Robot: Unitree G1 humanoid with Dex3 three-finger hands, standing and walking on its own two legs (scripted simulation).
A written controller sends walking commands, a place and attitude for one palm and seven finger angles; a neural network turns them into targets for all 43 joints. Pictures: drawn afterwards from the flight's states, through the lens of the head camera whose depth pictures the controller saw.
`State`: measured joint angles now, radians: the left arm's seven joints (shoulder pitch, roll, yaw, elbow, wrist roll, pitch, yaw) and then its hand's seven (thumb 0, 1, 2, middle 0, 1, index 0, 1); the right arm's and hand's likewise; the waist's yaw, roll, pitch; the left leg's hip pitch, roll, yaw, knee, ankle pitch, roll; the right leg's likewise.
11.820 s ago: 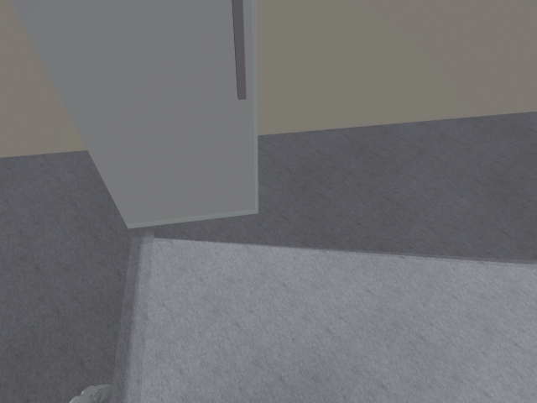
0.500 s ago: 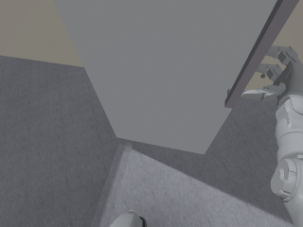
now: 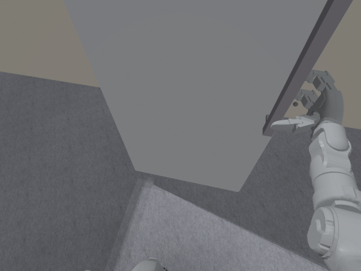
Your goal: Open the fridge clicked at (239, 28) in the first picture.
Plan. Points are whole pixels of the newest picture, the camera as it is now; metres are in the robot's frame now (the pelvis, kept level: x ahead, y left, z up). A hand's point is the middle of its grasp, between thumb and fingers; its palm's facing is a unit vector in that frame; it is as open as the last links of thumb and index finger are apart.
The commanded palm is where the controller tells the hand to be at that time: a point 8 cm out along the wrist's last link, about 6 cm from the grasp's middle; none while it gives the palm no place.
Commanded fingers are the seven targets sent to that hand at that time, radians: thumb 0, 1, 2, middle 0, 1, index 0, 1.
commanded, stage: slide the fingers in behind the handle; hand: right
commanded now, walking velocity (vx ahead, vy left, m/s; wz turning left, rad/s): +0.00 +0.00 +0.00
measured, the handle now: (303, 58) +0.53 -0.17 +0.19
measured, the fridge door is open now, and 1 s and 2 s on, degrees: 0 0 0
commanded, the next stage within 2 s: grip the handle and tug to test in 1.28 s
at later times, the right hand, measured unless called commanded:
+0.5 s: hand (286, 102) +0.47 -0.16 +0.12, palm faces +0.07 +1.00 +0.02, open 14.0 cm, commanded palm +0.44 -0.21 +0.12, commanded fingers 0.00 0.50 -0.30 0.30 1.20 0.30 1.20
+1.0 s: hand (281, 101) +0.48 -0.15 +0.11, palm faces +0.07 +1.00 +0.02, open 14.0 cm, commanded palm +0.44 -0.20 +0.12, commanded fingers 0.00 0.50 -0.30 0.30 1.20 0.30 1.20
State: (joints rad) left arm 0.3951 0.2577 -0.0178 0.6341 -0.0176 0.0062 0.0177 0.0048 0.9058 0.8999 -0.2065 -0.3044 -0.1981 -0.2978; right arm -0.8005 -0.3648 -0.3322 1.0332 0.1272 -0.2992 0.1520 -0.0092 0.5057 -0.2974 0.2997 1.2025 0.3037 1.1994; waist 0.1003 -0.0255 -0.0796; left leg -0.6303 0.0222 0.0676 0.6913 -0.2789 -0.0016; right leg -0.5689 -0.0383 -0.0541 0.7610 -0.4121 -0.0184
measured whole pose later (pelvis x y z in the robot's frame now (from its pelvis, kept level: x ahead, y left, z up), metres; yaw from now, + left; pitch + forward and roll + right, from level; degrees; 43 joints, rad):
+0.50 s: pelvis +0.00 +0.01 +0.00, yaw +0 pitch +12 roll +1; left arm 0.37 0.26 -0.01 0.65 -0.01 0.00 0.02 0.00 0.91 0.90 -0.21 -0.30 -0.20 -0.30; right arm -0.83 -0.33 -0.31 1.05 0.12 -0.31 0.11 -0.01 0.51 -0.30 0.30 1.20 0.30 1.20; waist 0.10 -0.02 -0.07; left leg -0.63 0.02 0.07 0.70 -0.28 0.01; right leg -0.56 -0.04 -0.05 0.75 -0.40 -0.01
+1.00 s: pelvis +0.00 +0.01 +0.00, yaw +0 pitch +13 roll +1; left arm 0.40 0.26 -0.01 0.65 -0.01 0.00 0.01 0.01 0.91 0.90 -0.21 -0.30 -0.20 -0.30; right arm -0.82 -0.33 -0.33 1.06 0.11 -0.32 0.09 -0.01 0.50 -0.30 0.30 1.20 0.30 1.20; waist 0.11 -0.02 -0.08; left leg -0.64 0.01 0.06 0.69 -0.27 0.01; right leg -0.57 -0.04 -0.06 0.75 -0.40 -0.01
